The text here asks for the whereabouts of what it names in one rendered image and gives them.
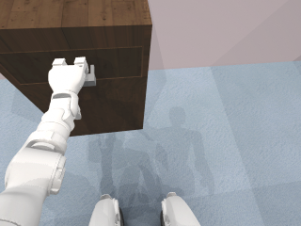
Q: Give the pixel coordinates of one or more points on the robot left hand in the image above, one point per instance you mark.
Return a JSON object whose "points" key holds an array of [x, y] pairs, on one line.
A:
{"points": [[68, 77]]}

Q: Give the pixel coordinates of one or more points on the left robot forearm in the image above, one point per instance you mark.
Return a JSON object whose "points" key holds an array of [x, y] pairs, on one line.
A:
{"points": [[55, 127]]}

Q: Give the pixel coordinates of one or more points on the robot right shin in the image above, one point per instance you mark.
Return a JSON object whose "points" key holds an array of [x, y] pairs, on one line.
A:
{"points": [[170, 194]]}

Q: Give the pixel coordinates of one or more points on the cabinet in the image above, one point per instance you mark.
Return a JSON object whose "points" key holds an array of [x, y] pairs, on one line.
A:
{"points": [[115, 104]]}

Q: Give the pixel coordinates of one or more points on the drawer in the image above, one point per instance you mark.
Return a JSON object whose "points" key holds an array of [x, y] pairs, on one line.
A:
{"points": [[29, 67]]}

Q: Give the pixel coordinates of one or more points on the robot left upper arm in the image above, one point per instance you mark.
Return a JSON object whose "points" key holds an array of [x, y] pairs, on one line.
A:
{"points": [[35, 175]]}

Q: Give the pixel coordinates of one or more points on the handle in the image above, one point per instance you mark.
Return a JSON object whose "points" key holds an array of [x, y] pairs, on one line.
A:
{"points": [[90, 80]]}

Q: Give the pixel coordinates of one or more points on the robot right thigh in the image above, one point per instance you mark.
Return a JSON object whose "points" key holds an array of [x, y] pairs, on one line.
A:
{"points": [[177, 212]]}

